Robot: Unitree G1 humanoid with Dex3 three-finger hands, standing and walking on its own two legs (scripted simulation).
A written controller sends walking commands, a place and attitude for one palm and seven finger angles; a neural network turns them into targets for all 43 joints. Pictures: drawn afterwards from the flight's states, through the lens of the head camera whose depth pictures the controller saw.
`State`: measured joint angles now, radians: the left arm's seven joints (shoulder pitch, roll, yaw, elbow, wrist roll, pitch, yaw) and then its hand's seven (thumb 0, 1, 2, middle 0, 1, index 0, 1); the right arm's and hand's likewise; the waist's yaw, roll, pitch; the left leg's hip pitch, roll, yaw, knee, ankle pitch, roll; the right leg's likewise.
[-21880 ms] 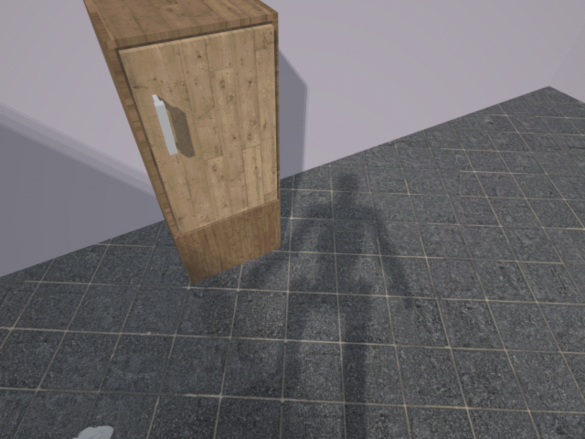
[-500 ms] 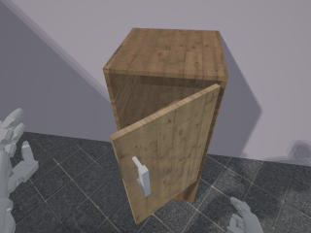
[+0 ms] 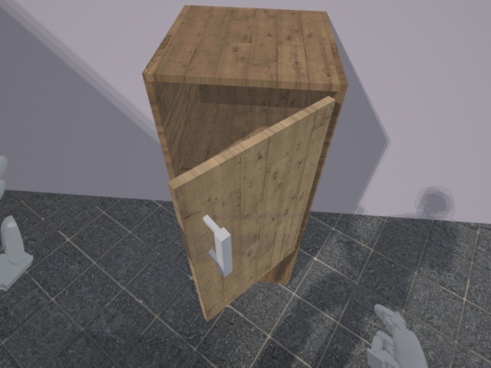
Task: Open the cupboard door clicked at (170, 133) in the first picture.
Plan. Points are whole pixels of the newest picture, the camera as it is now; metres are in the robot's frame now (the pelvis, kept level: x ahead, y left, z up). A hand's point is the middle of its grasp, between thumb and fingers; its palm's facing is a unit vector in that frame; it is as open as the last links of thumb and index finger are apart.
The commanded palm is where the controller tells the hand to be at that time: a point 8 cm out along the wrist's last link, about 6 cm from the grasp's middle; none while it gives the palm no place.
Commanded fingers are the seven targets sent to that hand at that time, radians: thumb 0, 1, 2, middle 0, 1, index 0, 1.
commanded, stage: step back with the hand held close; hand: left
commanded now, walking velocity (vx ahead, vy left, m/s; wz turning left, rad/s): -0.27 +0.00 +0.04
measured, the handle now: (217, 246) +0.33 +0.08 -0.01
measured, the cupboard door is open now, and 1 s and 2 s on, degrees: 45 45 45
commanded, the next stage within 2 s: stop stepping back and stand still in 0.62 s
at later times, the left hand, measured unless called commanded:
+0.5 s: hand out of the picture +0.15 +0.26 +0.17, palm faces +0.43 -0.78 -0.46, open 7.4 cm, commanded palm +0.08 +0.30 +0.18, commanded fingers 0.00 0.90 0.90 -0.20 -0.30 -0.20 -0.30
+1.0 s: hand out of the picture +0.01 +0.22 +0.16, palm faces +0.41 -0.79 -0.45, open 7.4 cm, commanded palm -0.06 +0.26 +0.18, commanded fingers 0.00 0.90 0.90 -0.20 -0.30 -0.20 -0.30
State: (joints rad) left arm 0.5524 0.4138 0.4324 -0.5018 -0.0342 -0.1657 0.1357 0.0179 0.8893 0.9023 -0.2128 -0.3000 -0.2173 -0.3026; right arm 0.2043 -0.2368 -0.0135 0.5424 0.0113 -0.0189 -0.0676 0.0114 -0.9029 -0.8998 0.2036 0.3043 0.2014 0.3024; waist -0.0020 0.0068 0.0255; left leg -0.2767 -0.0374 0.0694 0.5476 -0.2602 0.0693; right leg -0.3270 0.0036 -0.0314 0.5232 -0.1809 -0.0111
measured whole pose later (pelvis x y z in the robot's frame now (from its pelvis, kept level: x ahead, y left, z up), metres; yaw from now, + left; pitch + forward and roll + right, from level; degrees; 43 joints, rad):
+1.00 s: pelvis -0.19 -0.04 +0.00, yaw +2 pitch +2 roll +0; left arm 0.56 0.41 0.40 -0.55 -0.04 -0.13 0.18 0.02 0.89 0.90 -0.21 -0.30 -0.22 -0.30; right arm 0.20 -0.26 -0.02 0.57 0.02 -0.02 -0.08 0.01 -0.90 -0.90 0.20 0.30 0.20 0.30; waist -0.03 -0.04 0.00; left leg -0.18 0.00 0.04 0.45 -0.31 0.01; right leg -0.27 0.04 -0.06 0.51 -0.28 -0.05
